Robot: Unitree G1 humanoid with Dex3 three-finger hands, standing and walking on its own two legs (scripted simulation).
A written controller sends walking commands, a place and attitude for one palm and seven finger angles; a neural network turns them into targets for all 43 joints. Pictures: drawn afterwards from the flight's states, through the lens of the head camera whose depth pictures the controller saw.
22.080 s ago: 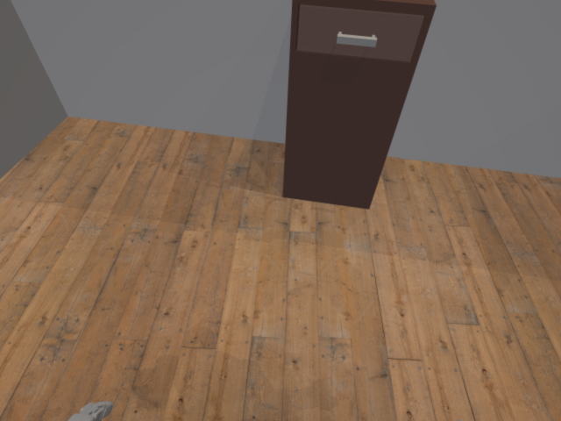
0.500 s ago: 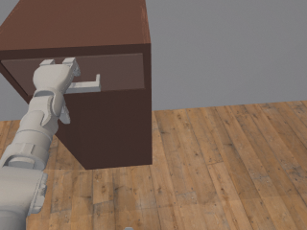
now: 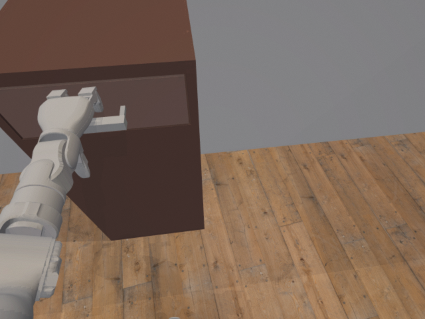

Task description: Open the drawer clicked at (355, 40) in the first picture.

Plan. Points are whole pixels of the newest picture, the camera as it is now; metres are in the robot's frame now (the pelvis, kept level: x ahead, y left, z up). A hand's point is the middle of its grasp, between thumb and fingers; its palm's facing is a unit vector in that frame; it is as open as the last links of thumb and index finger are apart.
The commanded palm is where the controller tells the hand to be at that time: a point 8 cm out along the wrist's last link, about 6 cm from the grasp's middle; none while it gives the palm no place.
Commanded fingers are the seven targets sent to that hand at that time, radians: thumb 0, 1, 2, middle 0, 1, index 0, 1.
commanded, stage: lower the fingers behind the handle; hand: left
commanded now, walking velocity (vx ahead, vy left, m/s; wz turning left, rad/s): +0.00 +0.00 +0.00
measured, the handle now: (96, 118) +0.51 +0.25 +0.07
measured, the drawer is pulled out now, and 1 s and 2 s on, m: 0.00 0.00 0.00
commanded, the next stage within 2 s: lift the fingers back up to retry in 0.68 s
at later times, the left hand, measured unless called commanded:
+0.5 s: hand (81, 136) +0.45 +0.27 +0.07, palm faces -0.01 +0.01 -1.00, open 13.9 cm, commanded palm +0.43 +0.26 +0.10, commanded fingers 0.00 -0.50 0.30 -0.30 -1.20 -0.30 -1.20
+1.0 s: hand (80, 135) +0.45 +0.26 +0.08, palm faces -0.02 -0.01 -1.00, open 13.9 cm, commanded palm +0.43 +0.26 +0.13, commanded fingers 0.00 -0.50 0.30 -0.30 -1.20 -0.30 -1.20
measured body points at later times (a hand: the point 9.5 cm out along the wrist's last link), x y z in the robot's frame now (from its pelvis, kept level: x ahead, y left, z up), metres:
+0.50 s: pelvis -0.01 +0.00 -0.01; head +0.06 +0.00 +0.44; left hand +0.45 +0.26 +0.13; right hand +0.03 -0.27 -0.13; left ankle +0.02 +0.11 -0.71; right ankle -0.03 -0.12 -0.71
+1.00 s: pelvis -0.01 +0.00 +0.00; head +0.06 +0.00 +0.44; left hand +0.45 +0.26 +0.13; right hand +0.04 -0.27 -0.13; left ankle +0.02 +0.11 -0.71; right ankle -0.03 -0.12 -0.71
